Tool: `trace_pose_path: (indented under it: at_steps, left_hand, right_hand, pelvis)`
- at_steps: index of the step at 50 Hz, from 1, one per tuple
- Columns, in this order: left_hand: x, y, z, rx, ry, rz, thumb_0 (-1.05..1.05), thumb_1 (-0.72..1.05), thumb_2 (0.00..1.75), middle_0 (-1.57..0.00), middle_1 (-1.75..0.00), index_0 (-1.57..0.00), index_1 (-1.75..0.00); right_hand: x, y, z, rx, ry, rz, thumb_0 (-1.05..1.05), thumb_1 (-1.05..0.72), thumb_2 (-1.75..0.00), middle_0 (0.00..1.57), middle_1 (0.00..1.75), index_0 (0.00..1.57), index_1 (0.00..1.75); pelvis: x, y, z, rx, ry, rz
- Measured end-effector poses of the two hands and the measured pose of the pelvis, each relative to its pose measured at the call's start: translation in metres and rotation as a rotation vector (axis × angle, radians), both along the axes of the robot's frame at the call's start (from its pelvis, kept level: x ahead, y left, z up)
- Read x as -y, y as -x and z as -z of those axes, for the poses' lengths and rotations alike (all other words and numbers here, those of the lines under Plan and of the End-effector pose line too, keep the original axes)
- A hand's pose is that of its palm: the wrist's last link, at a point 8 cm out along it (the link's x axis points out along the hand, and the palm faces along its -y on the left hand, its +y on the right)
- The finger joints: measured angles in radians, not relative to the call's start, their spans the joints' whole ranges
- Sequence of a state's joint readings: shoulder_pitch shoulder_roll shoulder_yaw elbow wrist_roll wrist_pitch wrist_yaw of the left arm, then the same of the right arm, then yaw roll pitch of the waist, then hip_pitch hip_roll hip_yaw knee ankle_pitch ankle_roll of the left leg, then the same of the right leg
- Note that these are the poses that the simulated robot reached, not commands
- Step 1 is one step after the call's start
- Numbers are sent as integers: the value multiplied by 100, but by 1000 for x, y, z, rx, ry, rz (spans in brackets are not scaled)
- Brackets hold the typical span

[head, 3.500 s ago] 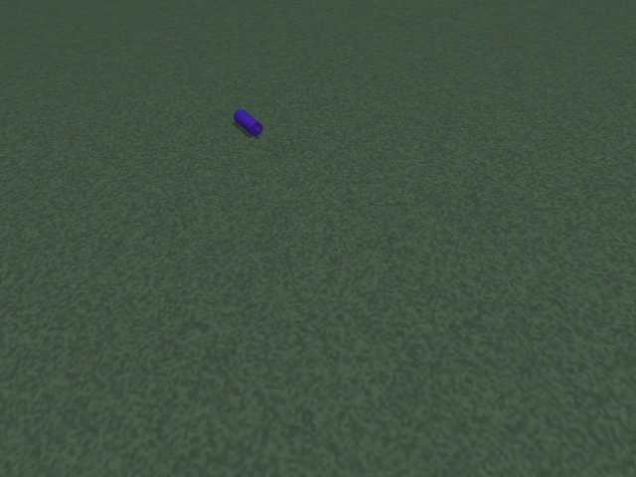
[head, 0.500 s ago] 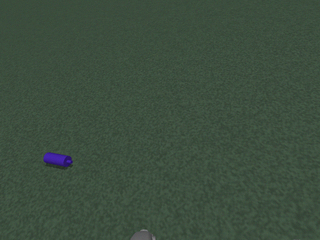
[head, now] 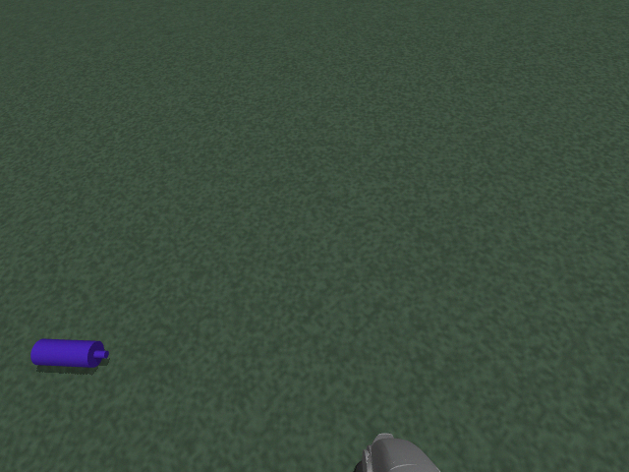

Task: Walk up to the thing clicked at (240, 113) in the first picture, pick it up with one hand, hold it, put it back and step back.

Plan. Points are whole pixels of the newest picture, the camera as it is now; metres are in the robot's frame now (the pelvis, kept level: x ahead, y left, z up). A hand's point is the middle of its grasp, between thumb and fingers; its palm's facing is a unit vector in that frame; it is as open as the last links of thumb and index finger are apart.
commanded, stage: walk up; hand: left
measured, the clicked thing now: (73, 353) +0.63 +0.82 -0.72
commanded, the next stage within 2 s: none
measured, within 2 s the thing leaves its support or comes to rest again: neither
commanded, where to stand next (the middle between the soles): +0.21 +0.59 m, yaw -8 degrees
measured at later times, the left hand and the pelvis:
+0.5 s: hand out of the picture +0.11 +0.55 -0.14, palm faces -0.04 -0.77 -0.63, open 7.4 cm; pelvis +0.06 +0.20 -0.04, yaw -2 degrees
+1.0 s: hand out of the picture +0.21 +0.66 -0.10, palm faces -0.06 -0.79 -0.61, open 7.4 cm; pelvis +0.12 +0.36 -0.01, yaw -4 degrees
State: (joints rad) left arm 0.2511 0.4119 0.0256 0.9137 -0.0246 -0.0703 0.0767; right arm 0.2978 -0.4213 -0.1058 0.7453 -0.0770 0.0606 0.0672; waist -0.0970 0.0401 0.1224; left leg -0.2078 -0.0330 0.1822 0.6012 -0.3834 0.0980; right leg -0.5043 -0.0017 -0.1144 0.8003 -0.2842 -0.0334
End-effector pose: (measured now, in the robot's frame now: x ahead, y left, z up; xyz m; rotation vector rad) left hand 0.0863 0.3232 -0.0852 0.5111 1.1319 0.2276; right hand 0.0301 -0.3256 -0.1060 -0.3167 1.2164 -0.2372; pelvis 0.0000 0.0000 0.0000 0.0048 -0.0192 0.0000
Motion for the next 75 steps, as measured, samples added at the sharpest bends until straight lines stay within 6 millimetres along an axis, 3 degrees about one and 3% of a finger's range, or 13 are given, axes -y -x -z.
trace_pose_path:
  at_steps: [6,14,20,26,32,37,41,46,55,59,63,70,75]
  left_hand:
    - [-34,-27,-7,74,-65,1,0,90,90,-21,-30,-21,-30]
    - [-104,-13,-35,85,-124,-61,0,89,90,-21,-30,-21,-30]
    - [-181,-6,-28,12,-153,-59,0,89,90,-21,-30,-22,-30]
    - [-270,-22,9,-47,-167,-77,0,89,90,-21,-30,-21,-30]
    - [-280,-68,13,-51,-76,-37,1,90,90,-20,-30,-21,-30]
    - [-278,-102,9,-33,-30,36,0,90,90,-20,-30,-21,-30]
    - [-289,-115,9,-5,-50,70,0,90,90,-21,-30,-21,-30]
    - [-327,-115,-12,46,-87,25,0,89,90,-21,-30,-22,-30]
    - [-437,-111,-34,60,-177,15,0,89,90,-21,-30,-22,-30]
    - [-505,-111,-17,50,-197,9,0,89,90,-21,-30,-22,-30]
    - [-560,-117,9,10,-202,-41,0,90,90,-20,-30,-21,-30]
    - [-567,-135,18,-40,-65,-4,0,90,90,-20,-30,-21,-30]
    - [-567,-142,20,-74,-9,42,0,90,90,-20,-30,-21,-30]
  right_hand:
    - [-43,-32,35,0,-62,1,1,-90,-90,20,30,20,30]
    - [-96,-87,31,54,-92,-72,1,-90,-90,20,30,20,30]
    - [-133,-109,25,61,-31,-78,1,-90,-90,20,30,20,30]
    - [-190,-106,20,50,48,-56,1,-90,-90,20,30,20,30]
    - [-246,-77,3,-18,20,25,1,-90,-90,20,30,20,30]
    - [-273,-69,10,-59,2,56,1,-90,-90,20,30,20,30]
    - [-293,-82,33,-50,-24,74,1,-90,-90,20,30,20,30]
    - [-334,-112,40,-34,-64,21,1,-90,-90,20,30,20,30]
    - [-392,-160,37,61,-37,-22,1,-90,-90,20,30,20,30]
    - [-428,-170,35,70,18,-41,1,-90,-90,20,30,20,30]
    - [-475,-160,28,78,50,-32,1,-90,-90,20,30,20,30]
    - [-543,-127,7,-15,20,27,1,-90,-90,20,30,20,30]
    - [-571,-120,17,-32,4,61,1,-90,-90,20,30,20,30]
  pelvis:
    - [-30,-21,16,27,41,18]
    - [-87,-41,6,37,27,13]
    - [-146,-54,16,20,39,13]
    - [-213,-67,36,27,9,42]
    - [-247,-85,13,0,29,42]
    - [-274,-98,9,1,10,64]
    - [-295,-106,20,21,30,95]
    - [-326,-113,14,35,35,73]
    - [-408,-121,21,24,19,64]
    - [-458,-123,38,18,37,56]
    - [-499,-126,46,41,13,83]
    - [-542,-136,17,5,33,70]
    - [-571,-145,16,-3,13,100]
